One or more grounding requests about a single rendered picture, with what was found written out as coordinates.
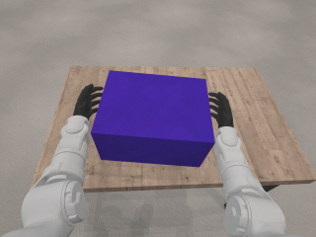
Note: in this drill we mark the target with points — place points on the table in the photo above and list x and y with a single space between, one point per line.
268 144

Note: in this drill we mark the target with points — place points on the right robot upper arm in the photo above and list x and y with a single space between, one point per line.
247 216

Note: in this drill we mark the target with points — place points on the left robot forearm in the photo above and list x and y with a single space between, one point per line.
69 158

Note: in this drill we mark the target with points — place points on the left robot hand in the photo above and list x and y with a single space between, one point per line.
84 105

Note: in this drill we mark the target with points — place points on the right robot hand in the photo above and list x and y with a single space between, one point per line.
224 115

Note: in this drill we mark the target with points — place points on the left robot upper arm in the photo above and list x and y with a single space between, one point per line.
52 210

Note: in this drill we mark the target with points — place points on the carton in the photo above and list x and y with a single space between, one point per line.
153 119

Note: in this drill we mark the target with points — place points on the right robot forearm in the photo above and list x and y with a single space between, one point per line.
234 171

